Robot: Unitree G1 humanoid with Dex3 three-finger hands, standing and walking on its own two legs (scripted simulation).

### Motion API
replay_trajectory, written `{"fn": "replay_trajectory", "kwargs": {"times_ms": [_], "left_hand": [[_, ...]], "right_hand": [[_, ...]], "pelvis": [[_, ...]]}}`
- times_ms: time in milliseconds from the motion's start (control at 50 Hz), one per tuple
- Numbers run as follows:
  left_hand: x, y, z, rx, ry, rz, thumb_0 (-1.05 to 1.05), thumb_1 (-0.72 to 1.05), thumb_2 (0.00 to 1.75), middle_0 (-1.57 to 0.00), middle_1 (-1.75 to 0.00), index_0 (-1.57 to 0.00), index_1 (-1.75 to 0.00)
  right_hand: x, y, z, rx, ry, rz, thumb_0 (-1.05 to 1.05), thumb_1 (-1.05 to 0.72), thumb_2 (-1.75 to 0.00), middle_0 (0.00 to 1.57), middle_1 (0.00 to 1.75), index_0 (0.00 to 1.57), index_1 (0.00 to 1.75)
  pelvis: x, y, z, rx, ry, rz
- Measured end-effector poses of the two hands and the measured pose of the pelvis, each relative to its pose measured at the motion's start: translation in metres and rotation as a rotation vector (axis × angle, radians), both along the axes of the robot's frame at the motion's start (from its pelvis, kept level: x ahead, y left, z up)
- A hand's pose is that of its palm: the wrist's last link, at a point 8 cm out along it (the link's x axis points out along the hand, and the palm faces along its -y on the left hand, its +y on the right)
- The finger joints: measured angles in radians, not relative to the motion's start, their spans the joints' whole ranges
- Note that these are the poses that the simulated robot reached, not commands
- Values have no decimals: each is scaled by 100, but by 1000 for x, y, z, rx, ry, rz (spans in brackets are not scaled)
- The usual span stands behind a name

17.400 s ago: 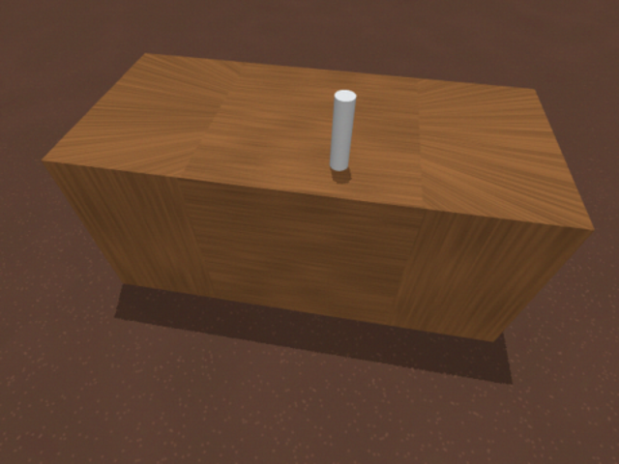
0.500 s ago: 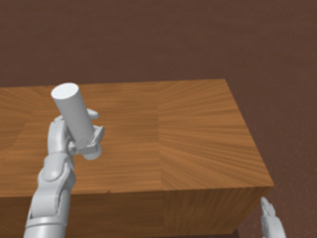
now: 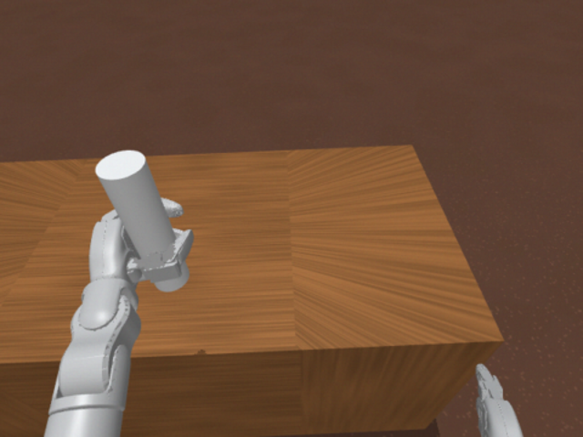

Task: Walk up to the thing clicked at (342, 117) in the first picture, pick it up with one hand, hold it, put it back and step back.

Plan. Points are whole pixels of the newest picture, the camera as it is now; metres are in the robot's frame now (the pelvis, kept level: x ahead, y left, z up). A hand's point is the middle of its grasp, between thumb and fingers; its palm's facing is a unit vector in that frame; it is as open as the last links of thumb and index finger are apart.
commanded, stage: hold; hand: left
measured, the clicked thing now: (150, 229) +0.33 +0.18 +0.15
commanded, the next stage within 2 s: crouch in 0.20 s
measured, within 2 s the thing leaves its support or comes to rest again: neither
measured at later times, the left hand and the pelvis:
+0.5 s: hand (170, 244) +0.33 +0.16 +0.12, palm faces +0.17 -0.98 +0.00, open 6.4 cm; pelvis +0.00 +0.00 +0.00, yaw +0 degrees
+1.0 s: hand (173, 253) +0.38 +0.19 +0.04, palm faces +0.19 -0.98 +0.00, open 6.4 cm; pelvis -0.01 +0.00 -0.02, yaw -1 degrees
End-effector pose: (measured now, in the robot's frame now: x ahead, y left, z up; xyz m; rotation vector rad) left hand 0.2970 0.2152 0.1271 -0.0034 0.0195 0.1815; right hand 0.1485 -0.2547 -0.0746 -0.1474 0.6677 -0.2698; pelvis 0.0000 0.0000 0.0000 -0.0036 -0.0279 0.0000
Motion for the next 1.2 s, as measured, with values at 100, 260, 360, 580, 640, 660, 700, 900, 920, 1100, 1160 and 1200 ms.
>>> {"fn": "replay_trajectory", "kwargs": {"times_ms": [100,260,360,580,640,660,700,900,920,1100,1160,1200], "left_hand": [[-2,0,-4,4,8,2,-3,4,110,-93,-107,-95,-107],[-3,1,4,9,-24,7,-3,4,110,-93,-107,-95,-107],[0,0,5,7,-14,2,-3,4,111,-93,-107,-95,-107],[11,5,-23,-19,41,7,-3,4,111,-94,-106,-95,-107],[17,11,-38,-24,58,20,-3,4,111,-93,-106,-95,-107],[18,13,-43,-25,63,24,-3,4,111,-93,-106,-95,-107],[22,17,-52,-20,71,30,-3,4,111,-93,-106,-95,-107],[46,24,-80,-2,53,9,-3,4,110,-93,-106,-95,-106],[48,25,-82,-4,50,7,-3,4,110,-93,-106,-95,-106],[59,31,-102,0,47,4,-3,4,111,-93,-106,-95,-106],[61,33,-108,4,50,5,-3,4,111,-93,-106,-95,-106],[63,35,-112,2,48,7,-3,4,111,-93,-106,-95,-106]], "right_hand": [[1,0,1,-6,-5,1,-1,52,-6,5,5,5,5],[4,2,3,-4,-17,8,-1,52,-6,5,5,5,5],[4,3,0,6,-9,9,-1,52,-6,5,5,5,5],[0,3,-3,7,27,16,-1,54,-5,5,5,5,5],[-3,0,-5,-3,44,12,-1,54,-5,5,5,5,5],[-4,-1,-6,-7,51,11,-1,54,-5,5,5,5,5],[-6,-3,-7,-17,63,8,-1,54,-5,5,5,5,5],[-11,-14,-6,-75,75,-6,-1,53,-6,5,5,5,5],[-11,-15,-5,-78,70,-8,-1,53,-6,5,5,5,5],[-15,-12,-5,-87,59,-2,-1,52,-6,5,5,5,5],[-16,-8,-7,-85,63,7,-1,52,-6,5,5,5,5],[-16,-6,-7,-84,62,16,-1,52,-6,5,5,5,5]], "pelvis": [[0,0,0,-1,0,0],[0,-1,0,-1,-3,2],[1,-1,0,0,-1,3],[-1,-4,-1,2,15,2],[-3,-4,-2,2,31,1],[-4,-4,-3,2,37,1],[-5,-4,-5,1,50,0],[-7,0,-15,-6,121,-6],[-7,0,-16,-7,126,-7],[-8,5,-25,-14,171,-12],[-9,6,-28,-17,185,-13],[-10,7,-31,-18,194,-13]]}}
